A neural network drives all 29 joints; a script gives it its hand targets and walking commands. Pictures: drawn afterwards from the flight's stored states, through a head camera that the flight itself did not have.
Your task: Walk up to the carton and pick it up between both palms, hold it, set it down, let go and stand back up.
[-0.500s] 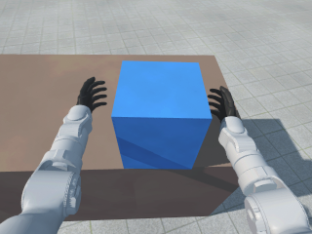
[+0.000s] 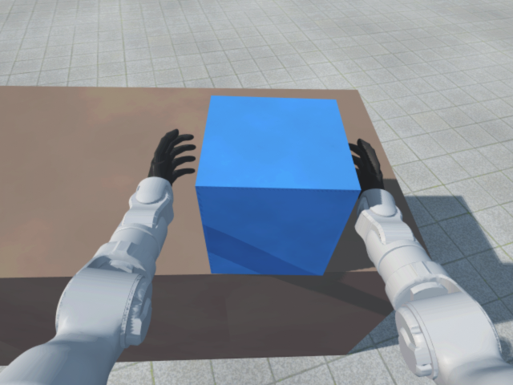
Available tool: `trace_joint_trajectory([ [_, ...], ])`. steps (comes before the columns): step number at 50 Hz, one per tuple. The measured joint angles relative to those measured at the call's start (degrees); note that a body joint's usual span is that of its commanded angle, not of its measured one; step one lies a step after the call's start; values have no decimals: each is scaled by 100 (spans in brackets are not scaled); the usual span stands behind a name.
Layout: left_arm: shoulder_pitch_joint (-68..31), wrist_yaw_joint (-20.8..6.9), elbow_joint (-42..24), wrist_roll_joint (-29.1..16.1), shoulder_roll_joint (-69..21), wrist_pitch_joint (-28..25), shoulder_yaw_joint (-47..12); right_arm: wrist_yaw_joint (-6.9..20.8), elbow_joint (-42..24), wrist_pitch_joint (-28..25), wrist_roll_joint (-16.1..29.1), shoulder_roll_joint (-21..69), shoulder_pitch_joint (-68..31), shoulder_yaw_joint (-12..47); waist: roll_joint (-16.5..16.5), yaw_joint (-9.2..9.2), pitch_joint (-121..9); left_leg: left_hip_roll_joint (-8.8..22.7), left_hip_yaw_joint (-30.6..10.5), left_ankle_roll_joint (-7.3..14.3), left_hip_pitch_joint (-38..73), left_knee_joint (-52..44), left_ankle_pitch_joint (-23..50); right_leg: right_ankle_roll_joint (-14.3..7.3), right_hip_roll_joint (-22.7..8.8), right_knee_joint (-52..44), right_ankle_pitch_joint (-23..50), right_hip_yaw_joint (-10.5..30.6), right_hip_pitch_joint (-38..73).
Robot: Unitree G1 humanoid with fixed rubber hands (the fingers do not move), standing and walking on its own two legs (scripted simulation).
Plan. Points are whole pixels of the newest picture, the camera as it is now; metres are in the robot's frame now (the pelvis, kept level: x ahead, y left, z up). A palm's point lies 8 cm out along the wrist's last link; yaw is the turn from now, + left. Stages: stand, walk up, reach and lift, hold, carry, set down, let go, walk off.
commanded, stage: reach and lift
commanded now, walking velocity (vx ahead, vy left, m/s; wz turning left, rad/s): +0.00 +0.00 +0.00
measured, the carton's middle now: (270, 191) +0.43 +0.01 +0.05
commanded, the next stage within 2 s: none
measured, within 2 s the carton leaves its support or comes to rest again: leaves its support in 1.56 s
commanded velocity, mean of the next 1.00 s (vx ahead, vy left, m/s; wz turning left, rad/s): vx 0.00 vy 0.00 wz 0.00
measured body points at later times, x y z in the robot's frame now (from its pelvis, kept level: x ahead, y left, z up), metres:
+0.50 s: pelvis +0.00 +0.00 +0.01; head +0.04 +0.02 +0.46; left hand +0.44 +0.17 +0.09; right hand +0.42 -0.14 +0.09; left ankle +0.02 +0.11 -0.74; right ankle -0.01 -0.12 -0.74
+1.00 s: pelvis +0.02 +0.01 +0.01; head +0.05 +0.03 +0.46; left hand +0.43 +0.17 +0.09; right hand +0.41 -0.14 +0.09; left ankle +0.02 +0.11 -0.74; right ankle -0.01 -0.12 -0.74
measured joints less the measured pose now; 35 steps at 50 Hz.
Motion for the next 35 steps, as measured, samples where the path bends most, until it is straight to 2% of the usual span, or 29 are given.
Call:
trace_joint_trajectory([
  [4, -61, 84, -43, 215, -183, -55, 113, -44, 102, -73, -227, 213, -143, -233, -25, -28, -38, 2, -19, -7, -119, 50, 0, -4, 3, 42, -2, -19, -109],
  [11, -31, 236, -307, 769, -376, 178, 575, -145, 170, -101, -658, 418, -167, -660, -21, -89, 126, 20, -41, -11, 64, -28, 23, 0, 25, -140, 73, -36, 126],
  [19, -17, 223, -533, 1353, -566, 303, 1174, -132, -230, -64, -1188, 608, 14, -1125, -49, 2, 430, 10, 36, 7, 474, -271, 92, 16, 14, -355, 153, 41, 496],
  [24, 114, 148, -737, 1932, -794, 242, 1731, 61, -427, -208, -1986, 864, 174, -1881, -65, 26, 587, -38, 69, 23, 813, -520, 164, 29, -32, -543, 198, 69, 802],
  [29, 359, -97, -1163, 2710, -1168, 167, 2466, 310, -1123, -368, -3049, 1341, 661, -2774, -144, 83, 871, -105, 123, 45, 1461, -906, 248, 55, -94, -824, 239, 119, 1390],
  [32, 580, -205, -1565, 2920, -1377, 242, 2626, 371, -1464, -481, -3323, 1537, 959, -2956, -176, 107, 1028, -124, 154, 52, 1818, -1039, 240, 62, -112, -965, 248, 149, 1740],
  [35, 772, -272, -1934, 3054, -1512, 425, 2623, 447, -1616, -494, -3375, 1597, 1122, -3000, -186, 147, 1122, -130, 191, 59, 2037, -1079, 201, 65, -120, -1029, 236, 184, 1958],
])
